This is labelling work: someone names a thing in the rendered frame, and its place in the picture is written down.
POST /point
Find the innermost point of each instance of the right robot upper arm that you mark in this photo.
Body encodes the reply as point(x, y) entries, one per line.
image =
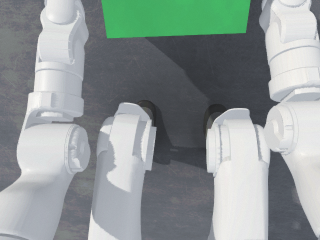
point(293, 129)

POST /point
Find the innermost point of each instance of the robot left forearm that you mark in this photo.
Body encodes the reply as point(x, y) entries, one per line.
point(59, 66)

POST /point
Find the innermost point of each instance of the carton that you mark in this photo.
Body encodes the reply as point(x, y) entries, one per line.
point(158, 18)

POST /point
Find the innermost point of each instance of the robot right forearm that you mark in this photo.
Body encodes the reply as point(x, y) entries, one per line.
point(293, 50)

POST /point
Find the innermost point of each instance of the left robot upper arm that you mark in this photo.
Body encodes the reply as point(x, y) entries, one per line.
point(49, 155)

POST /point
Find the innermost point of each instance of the right robot thigh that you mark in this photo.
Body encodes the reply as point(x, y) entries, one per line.
point(241, 201)

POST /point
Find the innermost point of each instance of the robot left shin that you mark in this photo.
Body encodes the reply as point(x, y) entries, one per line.
point(105, 130)

